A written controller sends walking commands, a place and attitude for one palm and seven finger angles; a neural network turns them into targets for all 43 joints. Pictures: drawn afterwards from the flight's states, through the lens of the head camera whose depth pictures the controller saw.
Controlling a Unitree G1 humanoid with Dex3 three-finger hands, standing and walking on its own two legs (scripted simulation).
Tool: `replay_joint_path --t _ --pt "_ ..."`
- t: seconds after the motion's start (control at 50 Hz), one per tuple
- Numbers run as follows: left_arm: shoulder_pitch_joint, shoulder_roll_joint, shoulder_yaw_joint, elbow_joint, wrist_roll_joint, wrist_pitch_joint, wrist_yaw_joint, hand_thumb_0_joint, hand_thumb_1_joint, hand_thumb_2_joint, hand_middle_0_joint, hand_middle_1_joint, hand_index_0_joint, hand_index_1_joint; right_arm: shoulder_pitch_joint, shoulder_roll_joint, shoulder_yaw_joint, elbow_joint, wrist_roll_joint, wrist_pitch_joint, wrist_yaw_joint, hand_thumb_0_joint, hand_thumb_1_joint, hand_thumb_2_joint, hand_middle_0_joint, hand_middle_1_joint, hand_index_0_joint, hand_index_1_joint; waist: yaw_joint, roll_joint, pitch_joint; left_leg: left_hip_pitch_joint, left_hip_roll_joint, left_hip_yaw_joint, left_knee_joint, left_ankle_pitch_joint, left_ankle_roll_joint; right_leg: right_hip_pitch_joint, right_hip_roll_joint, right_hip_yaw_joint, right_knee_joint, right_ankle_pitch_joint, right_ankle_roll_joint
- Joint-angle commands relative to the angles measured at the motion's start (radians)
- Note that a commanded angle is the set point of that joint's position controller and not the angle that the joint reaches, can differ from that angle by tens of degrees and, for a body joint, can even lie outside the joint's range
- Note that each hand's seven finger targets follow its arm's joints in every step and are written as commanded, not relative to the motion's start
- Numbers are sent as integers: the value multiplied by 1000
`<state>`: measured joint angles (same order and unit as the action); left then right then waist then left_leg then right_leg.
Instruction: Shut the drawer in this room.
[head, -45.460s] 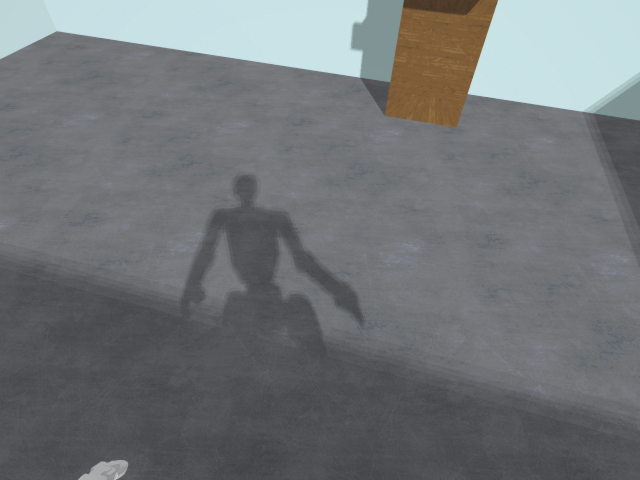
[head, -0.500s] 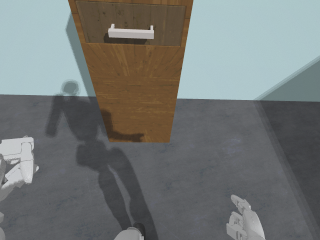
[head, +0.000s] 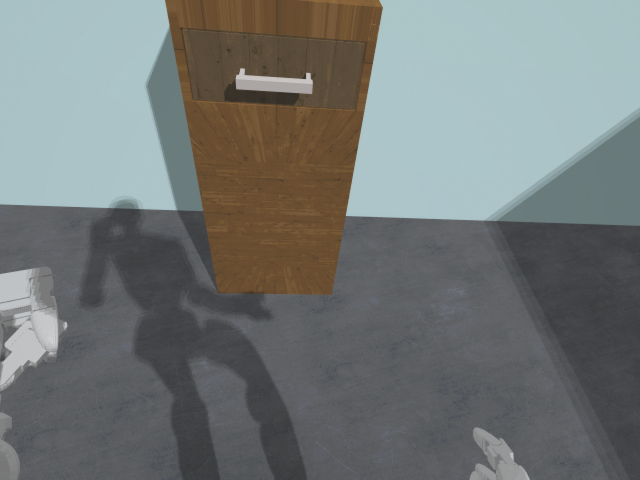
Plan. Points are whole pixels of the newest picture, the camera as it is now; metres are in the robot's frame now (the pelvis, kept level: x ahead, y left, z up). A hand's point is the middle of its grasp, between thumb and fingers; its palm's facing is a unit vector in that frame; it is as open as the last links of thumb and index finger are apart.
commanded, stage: stop stepping back and stand still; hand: left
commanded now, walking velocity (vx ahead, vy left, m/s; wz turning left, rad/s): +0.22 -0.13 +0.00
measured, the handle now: (275, 79) +0.89 +0.14 +0.10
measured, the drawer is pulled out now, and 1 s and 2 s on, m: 0.00 0.00 0.00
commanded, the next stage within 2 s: let the arm hang, fingers relaxed in 0.34 s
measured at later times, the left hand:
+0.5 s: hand (97, 362) +0.20 +0.23 +0.12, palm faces +0.29 -0.84 -0.45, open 3.2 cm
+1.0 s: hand out of the picture -0.04 +0.20 -0.16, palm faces +0.10 -0.96 -0.26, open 5.1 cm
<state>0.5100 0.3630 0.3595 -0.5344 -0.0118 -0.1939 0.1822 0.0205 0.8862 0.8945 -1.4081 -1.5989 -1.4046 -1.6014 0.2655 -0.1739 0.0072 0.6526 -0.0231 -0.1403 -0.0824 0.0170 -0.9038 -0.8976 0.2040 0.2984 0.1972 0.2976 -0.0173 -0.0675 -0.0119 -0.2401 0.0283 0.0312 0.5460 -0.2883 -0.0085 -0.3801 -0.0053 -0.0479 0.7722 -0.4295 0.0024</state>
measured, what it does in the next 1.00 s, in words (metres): steps on the spot: right foot, then left foot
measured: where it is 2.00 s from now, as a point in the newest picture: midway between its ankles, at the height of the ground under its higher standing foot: outside the picture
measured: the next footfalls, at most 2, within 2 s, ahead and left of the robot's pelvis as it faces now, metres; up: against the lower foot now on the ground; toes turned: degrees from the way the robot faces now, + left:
right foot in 0.14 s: +0.06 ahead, -0.11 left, +0.00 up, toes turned +3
left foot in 0.46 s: +0.04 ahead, +0.12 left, +0.00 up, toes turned +4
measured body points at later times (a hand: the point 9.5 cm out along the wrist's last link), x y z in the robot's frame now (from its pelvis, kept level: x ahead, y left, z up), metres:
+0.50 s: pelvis -0.01 +0.00 -0.01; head -0.01 -0.01 +0.44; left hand +0.18 +0.27 +0.14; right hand +0.14 -0.28 -0.09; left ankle +0.02 +0.12 -0.74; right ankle +0.02 -0.09 -0.73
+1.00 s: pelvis -0.02 +0.00 +0.01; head +0.00 +0.00 +0.46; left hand -0.05 +0.25 -0.14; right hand +0.01 -0.23 -0.15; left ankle +0.00 +0.12 -0.73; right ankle +0.02 -0.11 -0.73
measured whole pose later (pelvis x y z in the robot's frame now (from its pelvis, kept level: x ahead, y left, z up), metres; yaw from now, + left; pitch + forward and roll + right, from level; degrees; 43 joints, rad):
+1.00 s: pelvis -0.02 +0.00 +0.01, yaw +4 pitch -2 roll -1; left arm 0.29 0.22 0.02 1.06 0.01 0.03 0.02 0.01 0.90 0.89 -0.60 -0.77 -0.60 -0.75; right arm 0.27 -0.18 -0.01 1.04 -0.02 0.03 -0.01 0.01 -0.91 -0.90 0.20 0.30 0.20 0.30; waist 0.01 0.02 0.07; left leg -0.24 0.01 -0.01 0.47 -0.20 0.00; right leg -0.22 0.02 -0.03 0.43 -0.18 -0.02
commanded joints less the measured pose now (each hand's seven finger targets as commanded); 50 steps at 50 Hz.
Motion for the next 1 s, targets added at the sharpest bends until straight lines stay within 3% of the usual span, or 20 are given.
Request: replay_joint_path --t 0.0,0.1,0.12,0.14,0.16,0.2,0.28,0.38,0.4,0.42,0.44,0.48,0.54,0.56,0.6,0.64,0.68,0.76,0.8,0.98 --pt "108 171 111 -319 -6 -87 -4 0 900 900 -1400 -1600 -1400 -1600 -102 -140 -47 -164 9 -69 30 0 -900 -900 200 300 200 300 4 263 -28 38 239 -215 -224 283 147 -27 -3 -14 3 33 5" --pt "171 185 155 -153 -13 -61 1 0 900 900 -1400 -1600 -1400 -1600 -134 -141 -43 -182 10 -3 17 0 -900 -900 200 300 200 300 16 169 5 -356 153 -76 -134 -315 81 362 -5 -13 -263 12 -26" --pt "168 191 156 -118 -6 -51 2 0 900 900 -1400 -1600 -1400 -1600 -136 -133 -48 -193 13 14 12 0 -900 -900 200 300 200 300 21 13 28 -420 57 -5 100 -335 47 321 -111 215 -407 -163 -94" --pt "121 209 158 -131 -12 -42 1 0 900 900 -1400 -1600 -1400 -1600 -149 -126 -52 -200 15 24 11 0 -900 -900 200 300 200 300 20 -205 32 -456 -21 19 372 -279 22 238 -318 563 -604 -354 -187" --pt "68 219 167 -130 -22 -57 -2 0 900 900 -1400 -1600 -1400 -1600 -139 -145 -57 -182 6 20 9 0 -900 -900 200 300 200 300 12 -168 61 -421 -4 -22 528 -211 18 179 -367 548 -624 -206 -200" --pt "45 193 152 -119 -12 -73 -7 0 900 900 -1400 -1600 -1400 -1600 -113 -129 -49 -153 9 12 16 0 -900 -900 200 300 200 300 -10 -87 -34 -360 15 -45 583 -116 11 167 -312 436 -581 -167 -168" --pt "42 169 101 -170 -5 -90 -9 0 900 900 -1400 -1600 -1400 -1600 -149 -124 -37 -157 9 3 2 0 -900 -900 200 300 200 300 3 -41 3 -204 21 19 362 -42 13 59 -255 232 -579 -16 -140" --pt "41 174 94 -261 1 -102 15 0 900 900 -1400 -1600 -1400 -1600 -122 -130 -43 -163 -1 -34 -13 0 -900 -900 200 300 200 300 19 32 -16 25 -16 65 -28 7 39 69 -214 169 -523 -65 -111" --pt "48 175 101 -273 -4 -105 17 0 900 900 -1400 -1600 -1400 -1600 -111 -140 -50 -171 0 -37 -13 0 -900 -900 200 300 200 300 17 81 -19 61 0 32 -102 9 44 75 -191 158 -471 -44 -90" --pt "-50 21 -268 599 82 66 -125 0 900 900 -1400 -1600 -1400 -1600 -69 -300 -95 63 4 -54 107 0 -900 -900 200 300 200 300 -81 226 15 120 160 -151 -28 292 90 -164 -174 -29 -127 162 -48" --pt "-30 -6 -230 604 47 165 -161 0 900 900 -1360 -1557 -1360 -1557 -26 -304 -87 19 15 47 113 0 -900 -900 200 300 200 300 -32 366 16 -21 262 -318 -128 434 173 -133 -58 -12 14 -16 15" --pt "-98 -62 -257 587 55 201 -165 0 900 900 -1280 -1470 -1280 -1470 -59 -239 -72 -33 -11 82 93 0 -900 -900 200 300 200 300 -22 196 7 -134 294 -346 -129 507 226 -121 -34 47 192 -150 19" --pt "-167 -32 -277 761 42 182 -171 0 900 900 -1160 -1340 -1160 -1340 -88 -247 -54 -39 -26 82 79 0 -900 -900 200 300 200 300 17 81 -96 -64 215 -266 -56 674 181 40 -9 56 12 -25 4" --pt "-150 -14 -277 838 44 180 -172 0 900 900 -1120 -1297 -1120 -1297 -115 -260 -57 -29 -18 91 74 0 -900 -900 200 300 200 300 52 34 -124 -61 160 -196 -3 598 131 145 -10 41 -151 155 1" --pt "-148 98 -265 982 50 174 -166 0 900 900 -1040 -1210 -1040 -1210 -111 -190 -57 -12 8 110 74 0 -900 -900 200 300 200 300 49 -182 -122 -183 -31 -46 141 21 14 258 -236 344 -362 571 -78" --pt "-233 105 -288 1084 46 178 -173 0 900 900 -960 -1123 -960 -1123 -48 -174 -54 52 9 140 76 0 -900 -900 200 300 200 300 -3 -27 -49 -86 -40 -37 190 -221 9 97 -304 339 -435 367 -170" --pt "-307 60 -296 1167 40 183 -167 0 900 900 -880 -1037 -880 -1037 -47 -149 -49 110 0 157 77 0 -900 -900 200 300 200 300 -17 -42 31 -55 -23 -41 165 -95 15 34 -215 310 -451 244 -150" --pt "-263 -33 -308 1314 25 176 -156 0 900 900 -720 -863 -720 -863 -20 -134 -36 203 -1 140 68 0 -900 -900 200 300 200 300 3 140 -52 67 69 -120 -78 268 37 131 -91 139 -342 370 -53" --pt "-262 -33 -315 1379 26 188 -154 0 900 900 -640 -777 -640 -777 -45 -121 -33 239 -1 148 67 0 -900 -900 200 300 200 300 16 204 -18 -18 67 -125 -136 86 35 175 -80 134 -400 195 -45" --pt "-260 -14 -309 1556 27 188 -159 0 900 900 -280 -387 -280 -387 28 -141 -46 365 0 145 58 0 -900 -900 200 300 200 300 11 74 57 -7 66 -125 -228 -44 43 153 -78 126 -475 81 -53"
